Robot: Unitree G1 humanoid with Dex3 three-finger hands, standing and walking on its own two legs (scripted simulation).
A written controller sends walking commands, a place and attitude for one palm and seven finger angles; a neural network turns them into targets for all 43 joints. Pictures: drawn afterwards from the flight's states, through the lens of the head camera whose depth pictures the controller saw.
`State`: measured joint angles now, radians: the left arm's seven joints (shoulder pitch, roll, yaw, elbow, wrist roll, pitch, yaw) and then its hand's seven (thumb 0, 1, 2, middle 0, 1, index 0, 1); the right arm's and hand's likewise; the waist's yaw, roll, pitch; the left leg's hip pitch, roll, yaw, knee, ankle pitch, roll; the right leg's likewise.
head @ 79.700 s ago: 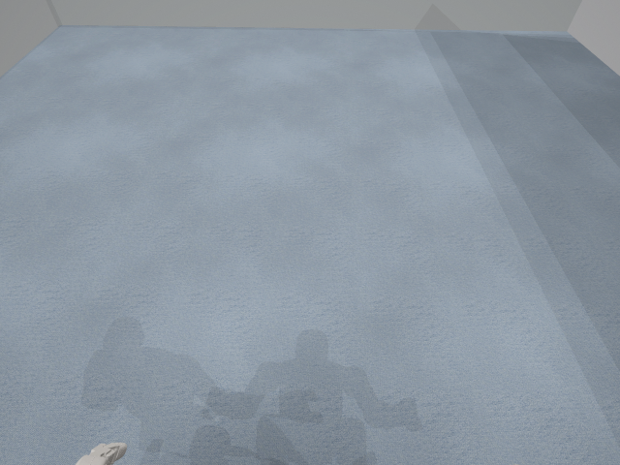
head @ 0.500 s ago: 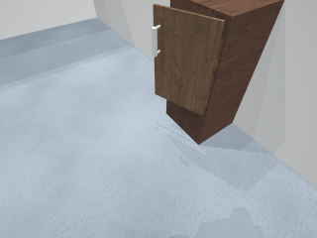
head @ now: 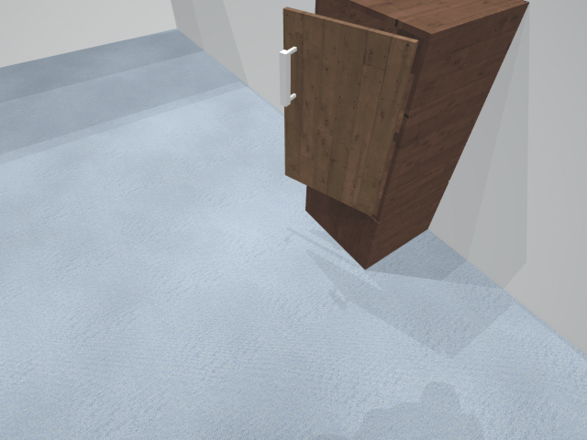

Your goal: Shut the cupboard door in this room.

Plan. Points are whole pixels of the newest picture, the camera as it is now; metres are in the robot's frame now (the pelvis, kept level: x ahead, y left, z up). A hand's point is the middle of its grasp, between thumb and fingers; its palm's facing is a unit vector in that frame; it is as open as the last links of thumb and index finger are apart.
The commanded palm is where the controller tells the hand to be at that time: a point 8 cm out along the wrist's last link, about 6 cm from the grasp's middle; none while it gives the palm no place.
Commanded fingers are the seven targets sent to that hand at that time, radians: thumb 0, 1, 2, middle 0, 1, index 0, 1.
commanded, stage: look to check the result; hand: left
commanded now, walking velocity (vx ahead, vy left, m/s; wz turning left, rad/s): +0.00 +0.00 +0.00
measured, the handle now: (289, 76) +1.07 +0.07 -0.02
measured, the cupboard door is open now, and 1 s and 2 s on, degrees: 19 19 19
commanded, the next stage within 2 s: walk to a spot facing it in 0.42 s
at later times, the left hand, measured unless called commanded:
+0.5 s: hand out of the picture +0.06 +0.21 -0.16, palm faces +0.01 -0.96 -0.28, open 7.3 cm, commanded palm none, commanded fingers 0.00 0.90 0.90 -0.20 -0.30 -0.20 -0.30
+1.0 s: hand out of the picture +0.02 +0.22 -0.20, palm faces +0.24 -0.95 -0.22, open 7.3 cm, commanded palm none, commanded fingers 0.00 0.90 0.90 -0.20 -0.30 -0.20 -0.30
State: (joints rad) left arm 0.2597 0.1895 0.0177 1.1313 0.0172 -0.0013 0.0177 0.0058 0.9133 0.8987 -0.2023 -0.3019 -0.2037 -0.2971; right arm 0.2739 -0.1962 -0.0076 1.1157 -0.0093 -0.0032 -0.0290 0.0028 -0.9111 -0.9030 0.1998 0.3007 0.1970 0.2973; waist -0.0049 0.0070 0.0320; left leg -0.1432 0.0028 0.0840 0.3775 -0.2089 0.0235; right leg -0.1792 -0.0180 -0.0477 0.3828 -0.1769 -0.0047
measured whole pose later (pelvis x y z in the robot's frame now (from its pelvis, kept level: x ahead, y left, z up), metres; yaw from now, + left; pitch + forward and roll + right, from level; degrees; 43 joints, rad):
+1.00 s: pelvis +0.00 +0.01 -0.02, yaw +14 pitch +0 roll +0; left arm 0.18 0.22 0.07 0.97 0.03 0.07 0.02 0.01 0.91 0.90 -0.20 -0.30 -0.21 -0.30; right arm 0.24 -0.18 -0.04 0.98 -0.03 0.04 0.00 0.00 -0.91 -0.90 0.20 0.30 0.20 0.30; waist -0.03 -0.03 0.10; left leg -0.35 0.00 0.03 0.66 -0.30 0.03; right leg -0.40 -0.08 -0.09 0.94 -0.49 0.03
